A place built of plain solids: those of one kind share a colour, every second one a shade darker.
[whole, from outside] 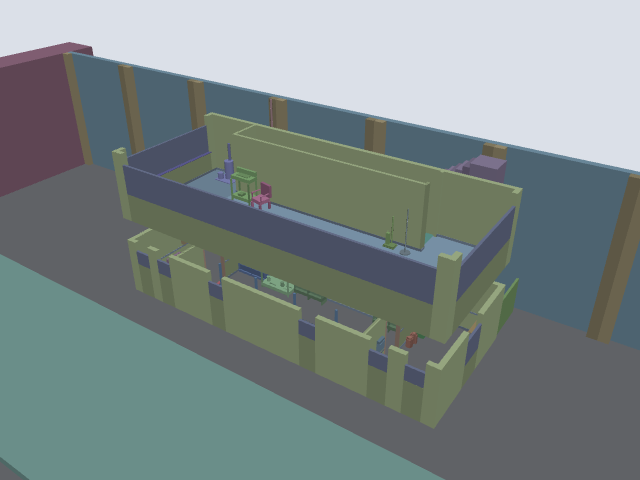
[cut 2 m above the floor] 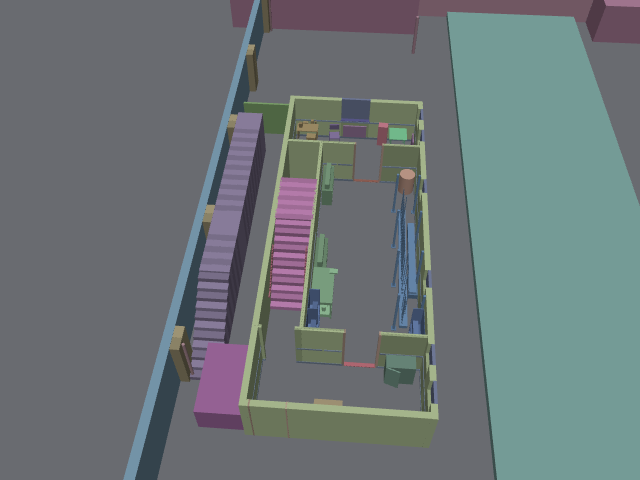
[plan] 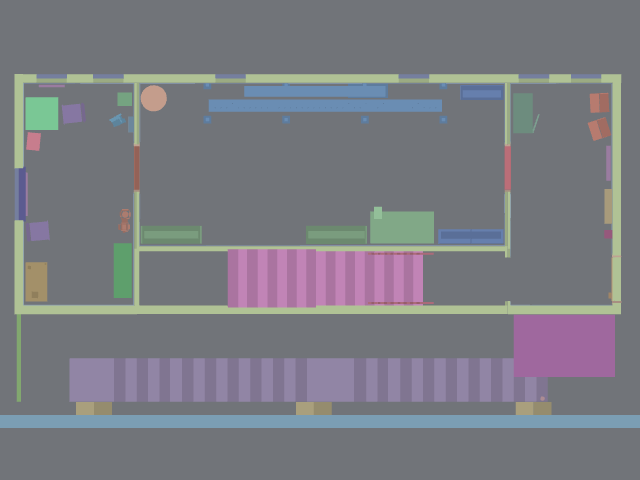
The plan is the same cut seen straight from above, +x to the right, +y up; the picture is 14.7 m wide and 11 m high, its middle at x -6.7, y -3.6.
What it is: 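A mechanical signal box beside a railway in a town; below a lobby, the locking room and a mess room, above the operating floor with its lever frame behind one band of glass; one straight stair between walls, met straight on from the door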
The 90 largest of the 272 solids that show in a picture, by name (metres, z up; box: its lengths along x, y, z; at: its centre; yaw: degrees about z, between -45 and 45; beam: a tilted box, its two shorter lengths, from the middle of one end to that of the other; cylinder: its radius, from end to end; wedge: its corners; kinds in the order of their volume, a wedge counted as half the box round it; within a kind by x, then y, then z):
{
 "yard_line_abut_1": {"box": [1.86, 9.63, 6.75], "at": [-22.88, -4.5, 3.33]},
 "yard_line_abut_2": {"box": [1.86, 12.38, 6.75], "at": [-22.88, 15.63, 3.33]},
 "yard_line_abut_3": {"box": [2.08, 9.63, 6.75], "at": [14.35, -4.5, 3.33]},
 "yard_line_bed_1": {"box": [39.2, 6.7, 0.6], "at": [-4.21, 5.39, 0.0]},
 "yard_line_near_1": {"box": [35.26, 0.3, 6.75], "at": [-4.32, -7.76, 3.33]},
 "yard_line_step_1": {"box": [1.02, 1.0, 6.35], "at": [-11.93, -6.81, 3.13]},
 "yard_line_step_2": {"box": [0.28, 1.0, 6.18], "at": [-11.3, -6.81, 3.04]},
 "yard_line_step_3": {"box": [0.28, 1.0, 6.0], "at": [-11.04, -6.81, 2.95]},
 "yard_line_step_4": {"box": [0.28, 1.0, 5.83], "at": [-10.78, -6.81, 2.86]},
 "yard_line_step_5": {"box": [0.28, 1.0, 5.65], "at": [-10.52, -6.81, 2.78]},
 "yard_line_step_6": {"box": [0.28, 1.0, 5.48], "at": [-10.26, -6.81, 2.69]},
 "yard_line_step_7": {"box": [0.28, 1.0, 5.3], "at": [-10.0, -6.81, 2.6]},
 "yard_line_step_8": {"box": [0.28, 1.0, 5.13], "at": [-9.74, -6.81, 2.51]},
 "yard_line_step_9": {"box": [0.28, 1.0, 4.95], "at": [-9.48, -6.81, 2.43]},
 "yard_line_step_10": {"box": [0.28, 1.0, 4.78], "at": [-9.22, -6.81, 2.34]},
 "yard_line_step_11": {"box": [0.28, 1.0, 4.6], "at": [-8.96, -6.81, 2.25]},
 "yard_line_step_12": {"box": [0.28, 1.0, 4.43], "at": [-8.7, -6.81, 2.16]},
 "yard_line_step_13": {"box": [0.28, 1.0, 4.25], "at": [-8.44, -6.81, 2.08]},
 "yard_line_step_14": {"box": [0.28, 1.0, 4.08], "at": [-8.18, -6.81, 1.99]},
 "yard_line_step_15": {"box": [0.28, 1.0, 3.9], "at": [-7.92, -6.81, 1.9]},
 "yard_line_step_16": {"box": [0.28, 1.0, 3.73], "at": [-7.66, -6.81, 1.81]},
 "yard_line_step_17": {"box": [0.28, 1.0, 3.55], "at": [-7.4, -6.81, 1.73]},
 "yard_line_step_18": {"box": [0.28, 1.0, 3.38], "at": [-7.14, -6.81, 1.64]},
 "yard_line_step_19": {"box": [1.12, 1.0, 3.2], "at": [-6.46, -6.81, 1.55]},
 "yard_line_step_20": {"box": [0.28, 1.0, 3.03], "at": [-5.78, -6.81, 1.46]},
 "yard_line_step_21": {"box": [0.28, 1.0, 2.85], "at": [-5.52, -6.81, 1.38]},
 "yard_line_step_22": {"box": [0.28, 1.0, 2.68], "at": [-5.26, -6.81, 1.29]},
 "yard_line_step_23": {"box": [0.28, 1.0, 2.5], "at": [-5.0, -6.81, 1.2]},
 "yard_line_step_24": {"box": [0.28, 1.0, 2.33], "at": [-4.74, -6.81, 1.11]},
 "yard_line_step_25": {"box": [0.28, 1.0, 2.15], "at": [-4.48, -6.81, 1.03]},
 "yard_line_step_26": {"box": [0.28, 1.0, 1.98], "at": [-4.22, -6.81, 0.94]},
 "yard_line_step_27": {"box": [0.28, 1.0, 1.8], "at": [-3.96, -6.81, 0.85]},
 "yard_line_step_28": {"box": [0.28, 1.0, 1.63], "at": [-3.7, -6.81, 0.76]},
 "wall_1": {"box": [0.2, 2.16, 2.5], "at": [-13.6, -4.22, 1.2]},
 "wall_2": {"box": [0.2, 4.51, 1.2], "at": [-13.6, -2.55, 4.05]},
 "wall_3": {"box": [0.2, 2.16, 2.5], "at": [-13.6, -0.88, 1.2]},
 "wall_4": {"box": [2.8, 0.2, 2.5], "at": [-12.3, -5.2, 1.2]},
 "wall_5": {"box": [2.8, 0.2, 2.85], "at": [-12.3, -5.2, 4.88]},
 "wall_6": {"box": [1.81, 0.2, 2.5], "at": [-10.0, 0.1, 1.2]},
 "wall_7": {"box": [12.91, 0.2, 1.2], "at": [-6.75, 0.1, 4.05]},
 "wall_8": {"box": [8.5, 0.2, 3.75], "at": [-6.65, -5.2, 1.82]},
 "wall_9": {"box": [8.5, 0.2, 2.85], "at": [-6.65, -5.2, 4.88]},
 "wall_10": {"box": [8.5, 0.06, 3.75], "at": [-6.65, -3.83, 1.82]},
 "wall_11": {"box": [8.5, 0.06, 2.85], "at": [-6.65, -3.83, 4.88]},
 "wall_12": {"box": [8.5, 0.06, 2.5], "at": [-6.65, -3.77, 1.2]},
 "wall_13": {"box": [8.5, 0.06, 2.85], "at": [-6.65, -3.77, 4.88]},
 "wall_14": {"box": [3.51, 0.2, 2.5], "at": [-6.65, 0.1, 1.2]},
 "wall_15": {"box": [1.81, 0.2, 2.5], "at": [-3.3, 0.1, 1.2]},
 "wall_16": {"box": [2.6, 0.2, 2.5], "at": [-1.1, -5.2, 1.2]},
 "wall_17": {"box": [2.6, 0.2, 2.85], "at": [-1.1, -5.2, 4.88]},
 "wall_18": {"box": [0.2, 5.5, 2.5], "at": [0.1, -2.55, 1.2]},
 "wall_19": {"box": [0.2, 4.51, 1.2], "at": [0.1, -2.55, 4.05]},
 "raised_floor_operating_1": {"box": [2.73, 5.23, 0.25], "at": [-12.2, -2.55, 3.58]},
 "raised_floor_operating_2": {"box": [8.63, 3.92, 0.25], "at": [-6.65, -1.9, 3.58]},
 "raised_floor_operating_3": {"box": [2.52, 5.23, 0.25], "at": [-1.2, -2.55, 3.58]},
 "yard_line_near_pier_1": {"box": [0.41, 0.3, 6.75], "at": [-21.75, -7.46, 3.33]},
 "yard_line_near_pier_2": {"box": [0.41, 0.3, 6.75], "at": [-17.12, -7.46, 3.33]},
 "yard_line_near_pier_3": {"box": [0.41, 0.3, 6.75], "at": [-16.71, -7.46, 3.33]},
 "yard_line_near_pier_4": {"box": [0.41, 0.3, 6.75], "at": [-12.08, -7.46, 3.33]},
 "yard_line_near_pier_5": {"box": [0.41, 0.3, 6.75], "at": [-11.67, -7.46, 3.33]},
 "yard_line_near_pier_6": {"box": [0.41, 0.3, 6.75], "at": [-7.05, -7.46, 3.33]},
 "yard_line_near_pier_7": {"box": [0.41, 0.3, 6.75], "at": [-6.64, -7.46, 3.33]},
 "yard_line_near_pier_8": {"box": [0.41, 0.3, 6.75], "at": [-2.01, -7.46, 3.33]},
 "yard_line_near_pier_9": {"box": [0.41, 0.3, 6.75], "at": [-1.6, -7.46, 3.33]},
 "yard_line_near_pier_10": {"box": [0.41, 0.3, 6.75], "at": [3.03, -7.46, 3.33]},
 "yard_line_near_pier_11": {"box": [0.41, 0.3, 6.75], "at": [3.44, -7.46, 3.33]},
 "yard_line_near_pier_12": {"box": [0.41, 0.3, 6.75], "at": [8.06, -7.46, 3.33]},
 "yard_line_near_pier_13": {"box": [0.41, 0.3, 6.75], "at": [8.48, -7.46, 3.33]},
 "yard_line_near_pier_14": {"box": [0.41, 0.3, 6.75], "at": [13.1, -7.46, 3.33]},
 "stair_1": {"box": [0.25, 1.34, 3.57], "at": [-8.69, -4.48, 1.74]},
 "stair_2": {"box": [0.25, 1.34, 3.4], "at": [-8.47, -4.48, 1.65]},
 "stair_3": {"box": [0.25, 1.34, 3.22], "at": [-8.25, -4.48, 1.56]},
 "stair_4": {"box": [0.25, 1.34, 3.05], "at": [-8.03, -4.48, 1.47]},
 "stair_5": {"box": [0.25, 1.34, 2.87], "at": [-7.8, -4.48, 1.38]},
 "stair_6": {"box": [0.25, 1.34, 2.69], "at": [-7.58, -4.48, 1.3]},
 "stair_7": {"box": [0.25, 1.34, 2.52], "at": [-7.36, -4.48, 1.21]},
 "stair_8": {"box": [0.25, 1.34, 2.34], "at": [-7.13, -4.48, 1.12]},
 "stair_9": {"box": [0.25, 1.34, 2.16], "at": [-6.91, -4.48, 1.03]},
 "stair_10": {"box": [0.25, 1.34, 1.99], "at": [-6.69, -4.48, 0.94]},
 "stair_11": {"box": [0.25, 1.34, 1.81], "at": [-6.47, -4.48, 0.86]},
 "stair_12": {"box": [0.25, 1.34, 1.64], "at": [-6.24, -4.48, 0.77]},
 "stair_13": {"box": [0.25, 1.34, 1.46], "at": [-6.02, -4.48, 0.68]},
 "yard_line_dark_1": {"box": [0.2, 9.12, 5.75], "at": [-23.91, 4.88, 2.82]},
 "yard_line_bunker_1": {"box": [2.32, 1.43, 1.1], "at": [-1.1, -6.03, 0.5]},
 "window_pane_1": {"box": [0.1, 4.5, 1.21], "at": [-13.65, -2.55, 5.24]},
 "window_pane_2": {"box": [12.9, 0.1, 1.21], "at": [-6.75, 0.15, 5.24]},
 "window_pane_3": {"box": [0.1, 4.5, 1.21], "at": [0.15, -2.55, 5.24]},
 "raised_floor_landing_1": {"box": [2.17, 1.43, 0.25], "at": [-9.88, -4.45, 3.58]},
 "recycling_station_1": {"box": [0.42, 1.26, 1.0], "at": [-11.22, -4.3, 0.45]},
 "cupboard_steel_low_1": {"box": [0.45, 0.92, 1.05], "at": [-2.05, -0.7, 0.47]}
}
